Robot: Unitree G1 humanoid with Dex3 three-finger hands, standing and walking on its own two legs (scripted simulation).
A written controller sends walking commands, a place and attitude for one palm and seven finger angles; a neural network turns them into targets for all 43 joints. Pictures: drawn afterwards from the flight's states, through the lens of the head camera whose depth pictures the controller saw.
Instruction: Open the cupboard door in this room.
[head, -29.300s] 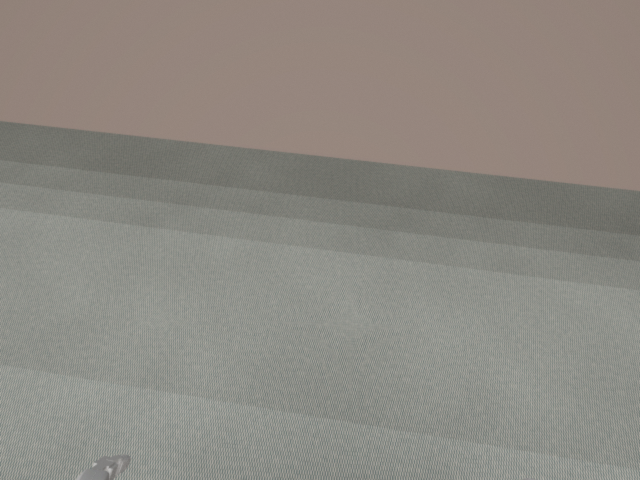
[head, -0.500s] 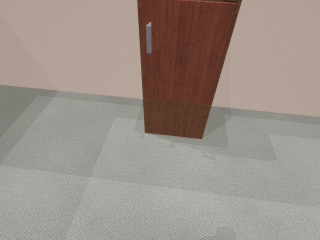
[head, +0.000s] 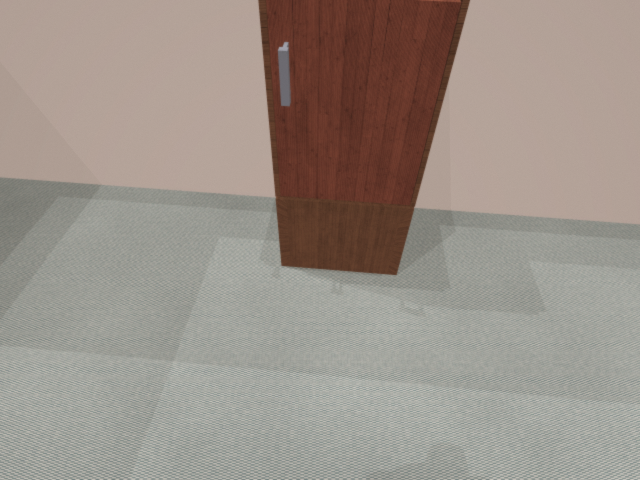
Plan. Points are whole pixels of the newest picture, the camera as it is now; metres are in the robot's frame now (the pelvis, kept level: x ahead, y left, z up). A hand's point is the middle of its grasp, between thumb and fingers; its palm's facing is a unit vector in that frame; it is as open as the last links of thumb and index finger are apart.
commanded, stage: look at it before walking up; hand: left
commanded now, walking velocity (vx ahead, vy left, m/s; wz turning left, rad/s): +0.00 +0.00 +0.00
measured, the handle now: (285, 74) +0.99 +0.15 +0.05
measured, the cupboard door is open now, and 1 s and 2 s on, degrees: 0 0 0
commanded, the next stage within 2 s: take the last steps up to it in 0.14 s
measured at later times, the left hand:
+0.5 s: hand out of the picture -0.01 +0.15 -0.18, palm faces +0.04 -0.99 -0.14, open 7.4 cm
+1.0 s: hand out of the picture +0.04 +0.15 -0.18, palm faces +0.12 -0.99 -0.10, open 7.4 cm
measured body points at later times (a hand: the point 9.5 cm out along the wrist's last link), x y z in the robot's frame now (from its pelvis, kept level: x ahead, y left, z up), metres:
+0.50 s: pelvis +0.03 +0.00 -0.01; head +0.02 +0.00 +0.44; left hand -0.01 +0.20 -0.17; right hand -0.02 -0.21 -0.17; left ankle -0.03 +0.12 -0.74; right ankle +0.03 -0.11 -0.74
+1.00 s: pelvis +0.18 +0.02 -0.02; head +0.21 +0.04 +0.43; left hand +0.03 +0.20 -0.17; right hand +0.30 -0.22 -0.15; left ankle +0.27 +0.12 -0.74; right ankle +0.03 -0.11 -0.74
